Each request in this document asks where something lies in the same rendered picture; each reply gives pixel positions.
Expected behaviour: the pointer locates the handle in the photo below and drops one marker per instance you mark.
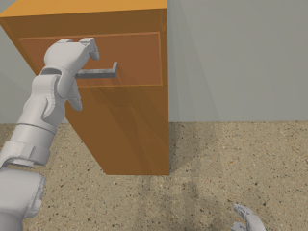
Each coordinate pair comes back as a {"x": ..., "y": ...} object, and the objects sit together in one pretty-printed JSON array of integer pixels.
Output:
[{"x": 98, "y": 73}]

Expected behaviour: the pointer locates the drawer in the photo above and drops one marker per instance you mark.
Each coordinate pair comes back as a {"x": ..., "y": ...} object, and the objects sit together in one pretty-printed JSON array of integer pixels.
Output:
[{"x": 138, "y": 57}]

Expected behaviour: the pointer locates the left robot upper arm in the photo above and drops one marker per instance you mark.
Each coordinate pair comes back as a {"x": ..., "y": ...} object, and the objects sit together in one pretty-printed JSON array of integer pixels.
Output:
[{"x": 21, "y": 194}]

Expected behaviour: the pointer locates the cabinet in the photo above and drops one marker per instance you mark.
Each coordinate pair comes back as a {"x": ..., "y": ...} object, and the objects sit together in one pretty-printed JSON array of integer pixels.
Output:
[{"x": 125, "y": 127}]

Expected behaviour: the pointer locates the robot left hand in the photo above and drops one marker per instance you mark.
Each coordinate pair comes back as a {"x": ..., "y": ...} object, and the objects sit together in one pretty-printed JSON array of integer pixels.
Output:
[{"x": 72, "y": 56}]

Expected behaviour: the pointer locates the robot left forearm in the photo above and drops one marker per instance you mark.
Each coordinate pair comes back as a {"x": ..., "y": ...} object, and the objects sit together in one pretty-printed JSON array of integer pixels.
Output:
[{"x": 42, "y": 113}]

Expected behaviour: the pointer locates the robot right hand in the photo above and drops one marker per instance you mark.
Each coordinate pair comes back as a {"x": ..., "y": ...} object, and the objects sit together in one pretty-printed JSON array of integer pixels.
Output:
[{"x": 252, "y": 222}]

